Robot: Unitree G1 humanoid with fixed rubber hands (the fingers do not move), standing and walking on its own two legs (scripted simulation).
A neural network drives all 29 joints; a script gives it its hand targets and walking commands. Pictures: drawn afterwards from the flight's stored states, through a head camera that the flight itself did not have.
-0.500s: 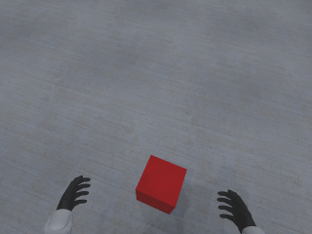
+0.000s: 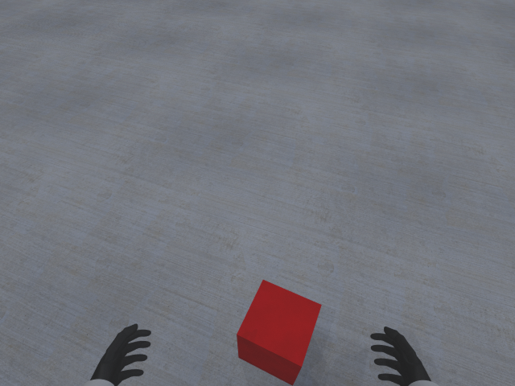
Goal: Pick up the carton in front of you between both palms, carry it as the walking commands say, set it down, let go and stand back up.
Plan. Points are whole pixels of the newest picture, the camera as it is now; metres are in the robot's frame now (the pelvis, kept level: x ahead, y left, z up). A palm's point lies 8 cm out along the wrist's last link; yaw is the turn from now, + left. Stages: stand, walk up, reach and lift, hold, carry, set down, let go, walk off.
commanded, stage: let go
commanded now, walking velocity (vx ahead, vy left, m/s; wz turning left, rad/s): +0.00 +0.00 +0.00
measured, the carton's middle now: (277, 332) +0.42 -0.08 -0.65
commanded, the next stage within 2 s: stand in 0.06 s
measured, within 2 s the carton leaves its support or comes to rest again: neither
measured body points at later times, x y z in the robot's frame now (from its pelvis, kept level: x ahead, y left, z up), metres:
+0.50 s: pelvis +0.01 -0.03 -0.01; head +0.02 -0.05 +0.44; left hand +0.13 +0.26 -0.09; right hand +0.15 -0.30 -0.12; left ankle -0.04 +0.13 -0.74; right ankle +0.02 -0.13 -0.74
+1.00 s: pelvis +0.00 -0.03 +0.00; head +0.00 -0.05 +0.45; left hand +0.11 +0.26 -0.10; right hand +0.10 -0.31 -0.12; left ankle -0.04 +0.13 -0.74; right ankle +0.02 -0.13 -0.74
